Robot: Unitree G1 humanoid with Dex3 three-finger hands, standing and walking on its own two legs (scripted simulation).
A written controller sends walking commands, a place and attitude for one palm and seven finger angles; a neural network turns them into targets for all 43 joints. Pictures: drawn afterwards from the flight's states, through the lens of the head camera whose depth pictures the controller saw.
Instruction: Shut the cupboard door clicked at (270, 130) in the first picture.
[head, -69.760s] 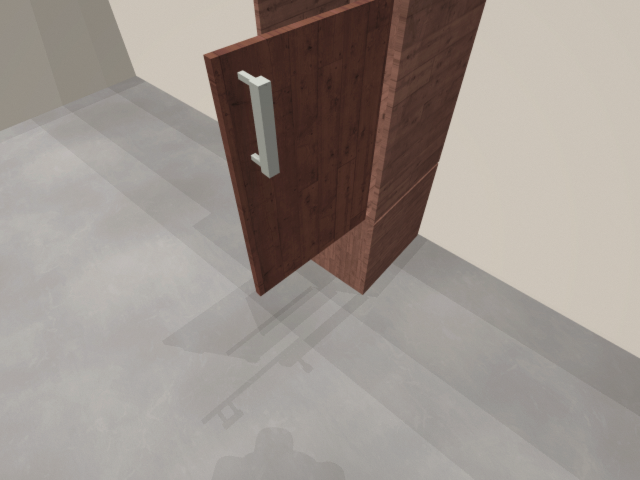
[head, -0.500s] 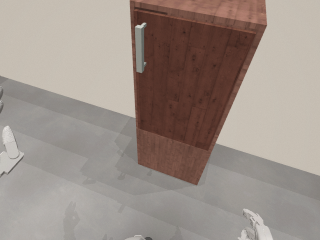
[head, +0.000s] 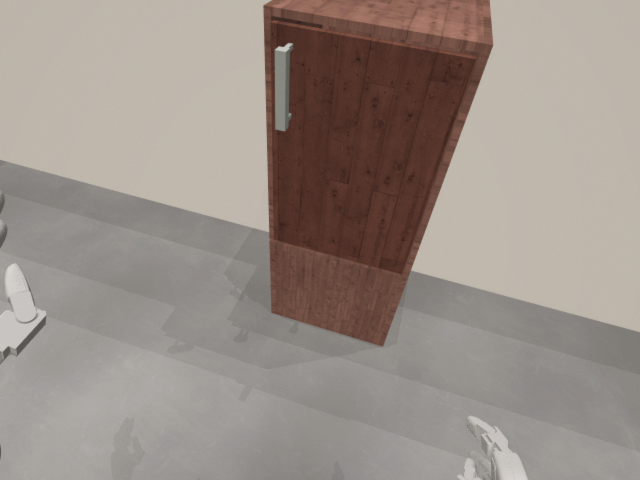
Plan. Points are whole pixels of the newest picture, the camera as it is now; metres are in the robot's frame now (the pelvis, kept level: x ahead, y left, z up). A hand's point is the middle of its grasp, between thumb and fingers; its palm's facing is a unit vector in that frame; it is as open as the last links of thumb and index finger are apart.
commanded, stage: stop stepping back and stand still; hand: left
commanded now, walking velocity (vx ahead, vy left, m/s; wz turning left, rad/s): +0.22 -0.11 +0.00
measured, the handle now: (285, 87) +0.81 +0.10 +0.13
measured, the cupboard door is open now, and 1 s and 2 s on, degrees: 0 0 0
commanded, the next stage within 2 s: let the arm hang, fingers relaxed in 1.78 s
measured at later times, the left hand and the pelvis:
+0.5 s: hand (25, 380) +0.16 +0.25 +0.17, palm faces +0.27 -0.83 -0.50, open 7.4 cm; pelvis -0.06 +0.03 -0.01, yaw -6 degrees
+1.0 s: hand (30, 332) +0.20 +0.27 +0.17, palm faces +0.34 -0.82 -0.47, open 7.4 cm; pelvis -0.02 +0.03 -0.01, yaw -5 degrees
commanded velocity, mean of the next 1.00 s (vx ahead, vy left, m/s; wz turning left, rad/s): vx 0.08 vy -0.02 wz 0.00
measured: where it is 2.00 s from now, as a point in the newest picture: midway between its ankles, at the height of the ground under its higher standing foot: outside the picture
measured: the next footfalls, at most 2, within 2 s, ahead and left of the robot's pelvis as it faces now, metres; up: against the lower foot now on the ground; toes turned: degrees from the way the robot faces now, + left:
left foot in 0.24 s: +0.05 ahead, +0.16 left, +0.00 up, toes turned -4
right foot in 0.52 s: -0.04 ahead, -0.05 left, +0.00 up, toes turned -9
